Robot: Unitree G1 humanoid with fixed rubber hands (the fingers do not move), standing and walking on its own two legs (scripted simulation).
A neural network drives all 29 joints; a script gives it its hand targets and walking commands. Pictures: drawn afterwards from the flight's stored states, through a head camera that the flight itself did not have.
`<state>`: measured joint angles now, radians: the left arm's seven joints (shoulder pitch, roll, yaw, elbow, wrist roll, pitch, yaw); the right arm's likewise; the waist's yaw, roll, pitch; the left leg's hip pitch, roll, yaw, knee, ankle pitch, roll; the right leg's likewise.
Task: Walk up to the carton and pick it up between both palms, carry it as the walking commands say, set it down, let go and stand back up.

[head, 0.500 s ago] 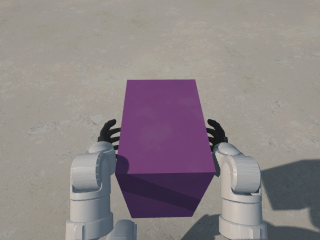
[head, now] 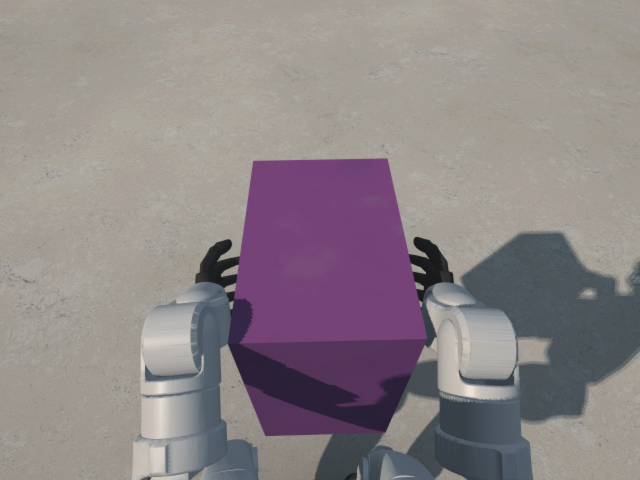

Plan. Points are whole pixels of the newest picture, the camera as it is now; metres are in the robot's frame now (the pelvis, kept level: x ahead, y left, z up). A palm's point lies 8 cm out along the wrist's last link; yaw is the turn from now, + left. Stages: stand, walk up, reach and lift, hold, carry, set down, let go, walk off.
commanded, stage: carry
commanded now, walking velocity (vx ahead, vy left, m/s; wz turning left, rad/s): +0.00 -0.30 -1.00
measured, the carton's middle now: (323, 304) +0.33 +0.01 +0.01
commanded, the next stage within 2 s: none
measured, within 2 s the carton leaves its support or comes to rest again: neither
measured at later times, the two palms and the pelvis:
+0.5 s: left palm (576, 312) +0.28 -0.27 +0.08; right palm out of the picture +0.18 -0.50 +0.08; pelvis -0.05 -0.26 +0.01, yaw -24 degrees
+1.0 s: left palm out of the picture +0.10 -0.66 +0.08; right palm out of the picture -0.10 -0.82 +0.07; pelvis -0.19 -0.50 +0.00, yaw -50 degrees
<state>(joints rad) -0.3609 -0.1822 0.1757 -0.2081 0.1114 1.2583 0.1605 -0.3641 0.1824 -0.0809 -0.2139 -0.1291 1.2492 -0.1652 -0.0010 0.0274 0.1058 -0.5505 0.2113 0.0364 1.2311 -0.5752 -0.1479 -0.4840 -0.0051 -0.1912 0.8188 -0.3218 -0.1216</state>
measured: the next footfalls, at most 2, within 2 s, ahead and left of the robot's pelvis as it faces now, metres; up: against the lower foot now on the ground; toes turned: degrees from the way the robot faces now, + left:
left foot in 0.16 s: +0.09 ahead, +0.07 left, +0.00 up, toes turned -2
right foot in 0.38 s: +0.01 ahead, -0.34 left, +0.00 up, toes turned -32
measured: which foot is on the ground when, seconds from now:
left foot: up 0.00-0.14, down 0.16-0.38, up 0.40-0.66, down 0.68-0.86, up 0.88-1.00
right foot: down 0.00-0.16, up 0.18-0.36, down 0.38-0.66, up 0.68-0.84, down 0.86-1.00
